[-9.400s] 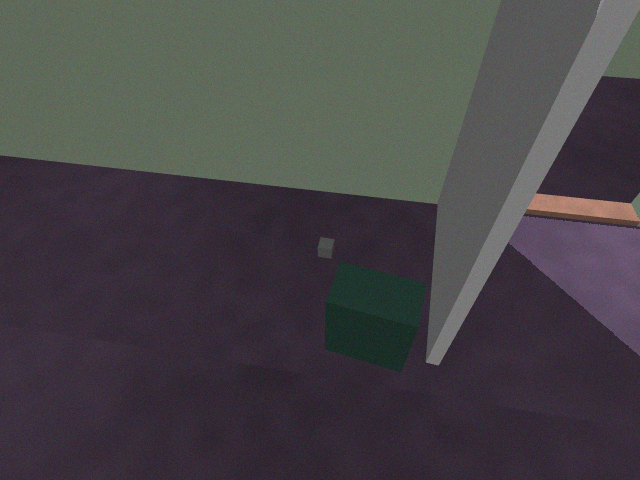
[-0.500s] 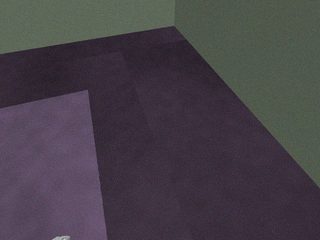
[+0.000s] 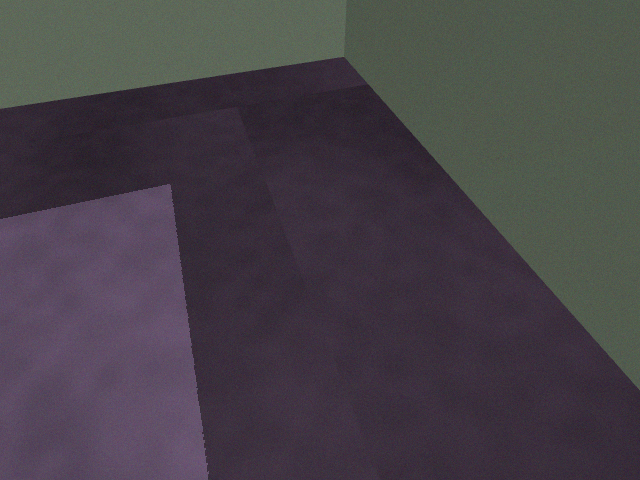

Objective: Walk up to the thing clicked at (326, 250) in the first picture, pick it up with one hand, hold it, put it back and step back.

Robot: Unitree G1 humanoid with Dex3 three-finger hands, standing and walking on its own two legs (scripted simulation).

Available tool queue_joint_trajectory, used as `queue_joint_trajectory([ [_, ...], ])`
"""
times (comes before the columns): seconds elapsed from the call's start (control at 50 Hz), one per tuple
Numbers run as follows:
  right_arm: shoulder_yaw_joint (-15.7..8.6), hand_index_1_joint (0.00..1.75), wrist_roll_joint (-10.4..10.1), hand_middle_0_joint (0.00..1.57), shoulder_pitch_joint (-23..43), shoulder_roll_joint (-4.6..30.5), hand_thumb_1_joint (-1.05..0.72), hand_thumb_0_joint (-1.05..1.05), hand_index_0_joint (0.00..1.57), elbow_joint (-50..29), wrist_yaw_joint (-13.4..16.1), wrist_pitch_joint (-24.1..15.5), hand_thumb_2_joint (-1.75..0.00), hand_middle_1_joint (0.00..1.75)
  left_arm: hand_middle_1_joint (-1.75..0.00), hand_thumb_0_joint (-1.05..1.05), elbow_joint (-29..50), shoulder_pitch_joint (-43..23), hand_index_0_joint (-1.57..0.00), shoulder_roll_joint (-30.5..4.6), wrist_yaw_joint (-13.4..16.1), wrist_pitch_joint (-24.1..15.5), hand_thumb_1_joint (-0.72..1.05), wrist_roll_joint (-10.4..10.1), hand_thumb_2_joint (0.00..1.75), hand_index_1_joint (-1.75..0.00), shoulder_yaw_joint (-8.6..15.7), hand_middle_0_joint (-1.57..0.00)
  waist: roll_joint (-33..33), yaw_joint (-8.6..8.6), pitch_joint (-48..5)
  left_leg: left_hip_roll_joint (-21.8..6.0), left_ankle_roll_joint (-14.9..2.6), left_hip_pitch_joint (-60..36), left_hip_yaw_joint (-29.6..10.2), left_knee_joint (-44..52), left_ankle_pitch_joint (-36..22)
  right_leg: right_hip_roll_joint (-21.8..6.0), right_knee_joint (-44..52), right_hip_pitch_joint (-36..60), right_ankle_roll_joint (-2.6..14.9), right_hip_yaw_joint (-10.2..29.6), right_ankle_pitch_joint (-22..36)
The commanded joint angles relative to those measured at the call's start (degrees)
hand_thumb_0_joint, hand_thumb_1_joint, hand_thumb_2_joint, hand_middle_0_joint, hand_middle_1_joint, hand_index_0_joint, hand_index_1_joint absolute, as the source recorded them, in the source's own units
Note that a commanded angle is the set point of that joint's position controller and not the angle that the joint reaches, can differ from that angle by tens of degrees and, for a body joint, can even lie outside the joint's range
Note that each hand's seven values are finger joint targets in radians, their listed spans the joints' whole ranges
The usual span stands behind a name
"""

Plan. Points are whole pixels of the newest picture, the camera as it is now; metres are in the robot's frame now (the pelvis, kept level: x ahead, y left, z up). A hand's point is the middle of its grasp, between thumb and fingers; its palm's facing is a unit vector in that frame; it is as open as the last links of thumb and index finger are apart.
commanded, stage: stand
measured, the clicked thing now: out of the picture -0.24 -0.89 -0.75
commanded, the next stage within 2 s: walk up in 0.82 s
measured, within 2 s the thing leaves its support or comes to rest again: neither
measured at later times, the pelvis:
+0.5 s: pelvis +0.01 +0.00 +0.00, yaw +0 degrees
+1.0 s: pelvis +0.00 +0.02 -0.02, yaw -8 degrees
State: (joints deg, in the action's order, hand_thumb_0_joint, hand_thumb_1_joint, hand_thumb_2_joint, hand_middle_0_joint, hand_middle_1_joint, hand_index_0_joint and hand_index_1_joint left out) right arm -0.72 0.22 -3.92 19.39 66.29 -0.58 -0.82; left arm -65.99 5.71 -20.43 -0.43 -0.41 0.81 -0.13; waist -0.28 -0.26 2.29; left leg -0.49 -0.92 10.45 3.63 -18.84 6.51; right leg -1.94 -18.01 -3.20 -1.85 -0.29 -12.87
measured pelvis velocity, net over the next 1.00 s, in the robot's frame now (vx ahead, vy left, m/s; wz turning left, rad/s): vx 0.00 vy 0.02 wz -0.14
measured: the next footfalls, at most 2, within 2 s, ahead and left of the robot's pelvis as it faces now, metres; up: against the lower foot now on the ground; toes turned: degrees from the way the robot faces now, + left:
right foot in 1.30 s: +0.01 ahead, -0.13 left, +0.00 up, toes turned -28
left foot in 1.64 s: +0.16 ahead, +0.10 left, +0.00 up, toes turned -42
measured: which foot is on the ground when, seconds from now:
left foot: down 0.00-1.00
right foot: down 0.00-1.00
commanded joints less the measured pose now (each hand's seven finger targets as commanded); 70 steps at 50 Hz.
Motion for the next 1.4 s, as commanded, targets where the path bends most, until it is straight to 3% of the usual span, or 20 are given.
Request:
queue_joint_trajectory([
  [0.0, -2.17, 0.30, 0.17, 0.20, 3.88, 13.04, -0.90, 0.00, 0.20, -3.41, 0.65, -1.23, -0.90, 0.30, -0.30, 0.00, 3.35, -1.97, -0.20, -11.45, 0.90, -1.50, 0.90, -0.12, 0.90, -0.30, 2.05, -0.20, 0.62, -0.31, -4.14, -8.02, -0.20, -6.16, -8.33, 3.18, -1.57, -5.83, 4.05, -5.11, 2.39, 4.55, 4.75],
  [0.16, -1.93, 0.30, 0.12, 0.20, 3.73, 12.43, -0.90, 0.00, 0.20, -3.18, 0.65, -1.45, -0.90, 0.30, -0.30, 0.00, 3.60, -1.12, -0.20, -11.67, 1.01, -1.57, 0.90, -0.23, 0.90, -0.30, 2.25, -0.20, 0.73, -0.25, -5.10, -8.14, -0.28, -7.91, -7.80, 2.07, -7.82, -5.99, 3.71, -4.79, 2.45, 4.49, 7.04],
  [0.3, -1.82, 0.30, 0.08, 0.20, 3.05, 12.41, -0.90, 0.00, 0.20, -3.14, 0.71, -1.04, -0.90, 0.30, -0.30, 0.00, 3.65, -0.83, -0.20, -11.78, 1.11, -1.45, 0.90, 0.00, 0.90, -0.30, 2.36, -0.20, 0.27, -0.62, -2.91, -7.57, -0.23, -5.51, -8.10, 3.00, -2.60, -6.04, 4.74, -4.95, 2.38, 4.45, 5.03],
  [0.4, -1.84, 0.30, 0.25, 0.20, 3.17, 12.65, -0.90, 0.00, 0.20, -3.34, 0.78, -1.29, -0.90, 0.30, -0.30, 0.00, 4.08, -0.44, -0.20, -11.47, 1.13, -1.47, 0.90, -0.13, 0.90, -0.30, 2.35, -0.20, 0.46, 0.00, -4.93, -8.19, -0.40, -7.17, -7.67, 1.49, -10.05, -6.32, 4.11, -3.62, 2.45, 4.26, 8.42],
  [0.6, -1.72, 0.30, 0.12, 0.20, 2.44, 12.65, -0.90, 0.00, 0.20, -3.30, 0.76, -1.10, -0.90, 0.30, -0.30, 0.00, 4.27, -0.42, -0.20, -11.63, 0.97, -1.17, 0.90, -0.06, 0.90, -0.30, 2.49, -0.20, 0.49, -0.13, -2.61, -7.68, -0.25, -5.05, -8.22, 3.42, -3.10, -6.04, 4.80, -3.80, 2.60, 4.11, 4.49],
  [0.78, -1.77, 0.30, 0.07, 0.20, 2.55, 12.85, -0.90, 0.00, 0.20, -3.58, 0.81, -1.24, -0.90, 0.30, -0.30, 0.00, 4.41, 0.09, -0.20, -11.39, 0.98, -1.19, 0.90, -0.05, 0.90, -0.30, 2.48, -0.20, 0.33, 0.05, -4.02, -7.85, -0.53, -7.37, -8.05, 2.23, -7.12, -6.25, 4.78, -3.53, 2.62, 4.09, 6.74],
  [0.8, -6.80, 0.30, 1.36, 0.20, 6.15, 20.14, -0.90, 0.00, 0.20, -9.77, 0.03, -0.24, -0.90, 0.30, -0.30, 0.00, 9.92, 4.46, -0.20, -15.76, 1.40, 0.17, 0.90, 0.62, 0.90, -0.30, 4.14, -0.20, 4.34, -0.50, 0.82, -5.07, -0.45, -9.55, -0.81, -8.36, -1.89, -5.72, -1.68, -15.56, 4.75, 12.01, 18.25],
  [0.92, -8.06, 0.30, 0.62, 0.20, 5.63, 16.40, -0.90, 0.00, 0.20, -18.36, -1.79, 1.77, -0.90, 0.30, -0.30, 0.00, 18.15, 7.22, -0.20, -17.18, 2.07, -0.50, 0.90, 1.82, 0.90, -0.30, 5.58, -0.20, -6.54, -0.35, -3.42, -5.18, -1.85, -3.37, -7.80, -15.90, 9.64, -7.23, -8.39, -19.63, 10.45, 23.23, 17.54],
  [0.96, -9.03, 0.30, 0.60, 0.20, 2.43, 17.39, -0.90, 0.00, 0.20, -19.80, -1.96, 2.00, -0.90, 0.30, -0.30, 0.00, 20.70, 7.71, -0.20, -15.42, 2.28, -0.26, 0.90, 1.73, 0.90, -0.30, 5.33, -0.20, -1.24, -2.53, -6.95, -11.42, -4.32, -11.03, -11.46, -9.89, 6.71, -2.30, -15.97, -25.33, 7.65, 16.04, 13.30],
  [0.98, -9.77, 0.30, 0.86, 0.20, 0.55, 18.58, -0.90, 0.00, 0.20, -20.65, -1.92, 2.01, -0.90, 0.30, -0.30, 0.00, 21.71, 8.21, -0.20, -13.51, 2.39, -0.06, 0.90, 1.49, 0.90, -0.30, 5.11, -0.20, 7.41, -4.30, -10.70, -20.25, -8.26, -12.65, -15.26, -3.64, 3.34, 1.84, -28.14, -24.31, 5.15, 6.39, 2.27],
  [1.0, -10.04, 0.30, 1.11, 0.20, 2.23, 18.20, -0.90, 0.00, 0.20, -21.84, -2.00, 1.96, -0.90, 0.30, -0.30, 0.00, 22.09, 9.17, -0.20, -12.30, 2.43, 0.41, 0.90, 1.39, 0.90, -0.30, 5.28, -0.20, 11.06, -3.98, -11.64, -27.77, -12.73, -13.16, -14.68, 0.00, -1.68, 1.09, -36.17, -26.56, 3.49, 1.37, -16.61],
  [1.04, -10.09, 0.30, 1.73, 0.20, 3.66, 16.59, -0.90, 0.00, 0.20, -24.14, -2.07, 2.21, -0.90, 0.30, -0.30, 0.00, 22.37, 12.12, -0.20, -13.22, 2.01, 1.10, 0.90, 1.07, 0.90, -0.30, 5.28, -0.20, 8.67, -2.61, -7.49, -28.53, -15.07, -8.61, -11.43, 1.44, 1.33, -1.45, -43.18, -28.70, 2.97, 0.86, -18.57],
  [1.12, -9.59, 0.30, 1.59, 0.20, 4.92, 15.91, -0.90, 0.00, 0.20, -27.10, -2.02, 1.79, -0.90, 0.30, -0.30, 0.00, 22.62, 16.52, -0.20, -13.73, -0.08, 1.40, 0.90, 0.05, 0.90, -0.30, 6.27, -0.20, 8.54, -0.17, -2.54, -21.07, -9.92, -4.00, -0.18, -0.85, 6.45, -4.21, -36.35, -26.08, 2.40, -1.08, -10.28],
  [1.24, -9.08, 0.30, 1.28, 0.20, 6.33, 15.38, -0.90, 0.00, 0.20, -31.52, -3.28, 3.21, -0.90, 0.30, -0.30, 0.00, 23.25, 23.84, -0.20, -15.87, 0.39, 0.51, 0.90, 1.16, 0.90, -0.30, 8.59, -0.20, 5.42, 2.69, -4.87, -18.99, -7.07, 6.93, 7.80, -17.29, 9.07, -0.63, -19.07, -8.24, 2.22, -5.61, -5.08],
  [1.26, -8.64, 0.30, 0.94, 0.20, 7.29, 14.24, -0.90, 0.00, 0.20, -32.25, -3.42, 3.53, -0.90, 0.30, -0.30, 0.00, 22.69, 26.87, -0.20, -17.81, 0.86, 0.14, 0.90, 1.47, 0.90, -0.30, 9.50, -0.20, 0.55, 5.03, -4.22, -15.09, -4.54, 12.72, 9.33, -26.30, 12.94, -1.17, -14.61, -4.01, 4.99, 0.97, -4.50],
  [1.28, -7.64, 0.30, 0.56, 0.20, 7.68, 11.57, -0.90, 0.00, 0.20, -33.38, -3.63, 3.88, -0.90, 0.30, -0.30, 0.00, 24.04, 27.22, -0.20, -22.00, 1.65, -0.57, 0.90, 2.21, 0.90, -0.30, 10.43, -0.20, -12.44, 6.28, 0.38, -6.47, -0.79, 22.16, 10.19, -38.33, 27.57, -9.82, -3.32, -5.68, 9.74, 21.90, -3.71],
  [1.3, -6.75, 0.30, 0.46, 0.20, 8.09, 10.23, -0.90, 0.00, 0.20, -34.45, -3.47, 4.24, -0.90, 0.30, -0.30, 0.00, 27.72, 22.97, -0.20, -25.43, 2.32, -1.33, 0.90, 2.53, 0.90, -0.30, 10.67, -0.20, -15.41, 4.84, 4.32, -0.27, 2.35, 30.95, 2.25, -45.87, 34.42, -16.37, 2.61, -8.98, 15.46, 40.20, -3.99],
  [1.32, -7.35, 0.30, 0.27, 0.20, 9.60, 12.79, -0.90, 0.00, 0.20, -34.84, -3.15, 4.05, -0.90, 0.30, -0.30, 0.00, 28.80, 21.21, -0.20, -25.66, 2.71, -1.39, 0.90, 2.43, 0.90, -0.30, 10.24, -0.20, -12.05, 4.73, 3.69, -1.44, 3.06, 28.61, -5.08, -49.45, 33.74, -19.39, 5.03, -13.20, 20.47, 47.08, -1.78],
  [1.34, -7.61, 0.30, 0.09, 0.20, 7.09, 13.80, -0.90, 0.00, 0.20, -33.94, -2.93, 3.71, -0.90, 0.30, -0.30, 0.00, 28.91, 18.79, -0.20, -25.25, 2.98, -1.62, 0.90, 1.80, 0.90, -0.30, 10.07, -0.20, -10.65, 2.74, 3.28, -2.96, 3.17, 28.97, -7.37, -49.18, 31.44, -18.09, 3.30, -11.50, 19.91, 43.87, 0.67],
  [1.38, -7.63, 0.30, -0.98, 0.20, -0.35, 14.09, -0.90, 0.00, 0.20, -29.65, -2.54, 3.57, -0.90, 0.30, -0.30, 0.00, 30.45, 12.39, -0.20, -21.60, 3.47, -1.91, 0.90, 1.11, 0.90, -0.30, 9.18, -0.20, -10.41, -1.38, -1.63, -4.79, 2.88, 26.63, -9.73, -46.51, 24.96, -10.50, -6.09, -6.65, 14.14, 27.14, 10.49],
])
